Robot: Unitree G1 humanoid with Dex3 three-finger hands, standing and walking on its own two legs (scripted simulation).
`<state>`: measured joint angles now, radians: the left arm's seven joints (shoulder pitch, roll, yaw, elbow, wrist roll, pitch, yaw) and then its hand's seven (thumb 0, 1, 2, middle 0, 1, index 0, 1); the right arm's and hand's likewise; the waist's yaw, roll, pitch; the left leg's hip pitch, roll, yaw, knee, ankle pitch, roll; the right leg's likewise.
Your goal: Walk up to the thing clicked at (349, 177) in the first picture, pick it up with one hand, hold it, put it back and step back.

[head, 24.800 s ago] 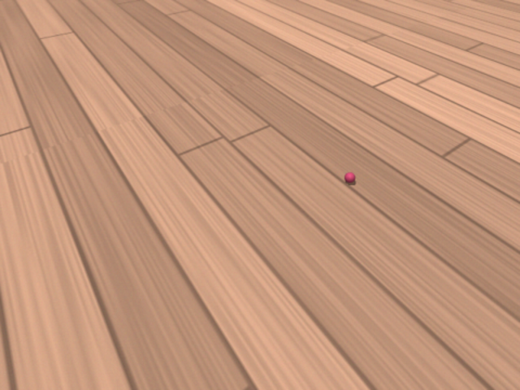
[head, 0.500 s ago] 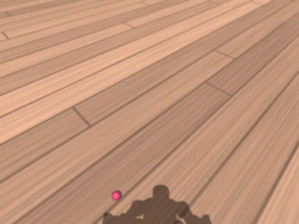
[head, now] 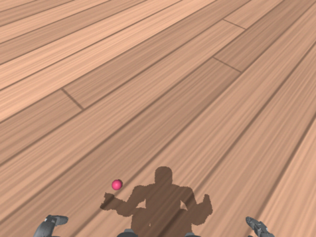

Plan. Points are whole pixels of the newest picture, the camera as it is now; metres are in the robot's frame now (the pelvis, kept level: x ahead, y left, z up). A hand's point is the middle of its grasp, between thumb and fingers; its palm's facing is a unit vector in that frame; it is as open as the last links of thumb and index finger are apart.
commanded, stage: rise first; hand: left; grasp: from above
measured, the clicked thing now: (116, 184) +0.45 +0.25 -0.70
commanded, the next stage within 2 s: none
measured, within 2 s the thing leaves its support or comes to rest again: neither
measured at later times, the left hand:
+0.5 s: hand out of the picture +0.13 +0.27 -0.20, palm faces -0.19 -0.85 -0.48, open 14.1 cm
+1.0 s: hand (84, 214) +0.25 +0.31 -0.40, palm faces -0.45 -0.41 -0.79, open 13.8 cm
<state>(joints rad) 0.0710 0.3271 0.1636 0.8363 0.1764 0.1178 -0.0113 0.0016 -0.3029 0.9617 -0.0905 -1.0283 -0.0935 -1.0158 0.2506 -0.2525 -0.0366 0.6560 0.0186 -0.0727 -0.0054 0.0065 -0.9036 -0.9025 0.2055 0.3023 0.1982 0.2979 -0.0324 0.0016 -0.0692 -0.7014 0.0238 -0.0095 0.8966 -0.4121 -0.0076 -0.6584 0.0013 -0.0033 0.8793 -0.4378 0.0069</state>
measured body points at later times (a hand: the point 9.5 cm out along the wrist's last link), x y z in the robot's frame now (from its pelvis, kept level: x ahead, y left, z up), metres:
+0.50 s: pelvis +0.00 +0.01 -0.06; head +0.11 +0.03 +0.37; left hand +0.14 +0.31 -0.17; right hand +0.18 -0.24 -0.15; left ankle +0.01 +0.12 -0.69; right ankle +0.00 -0.13 -0.69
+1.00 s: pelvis -0.07 +0.00 -0.26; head +0.14 +0.01 +0.14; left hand +0.27 +0.32 -0.35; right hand +0.10 -0.28 -0.39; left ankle +0.01 +0.12 -0.69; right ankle -0.01 -0.13 -0.69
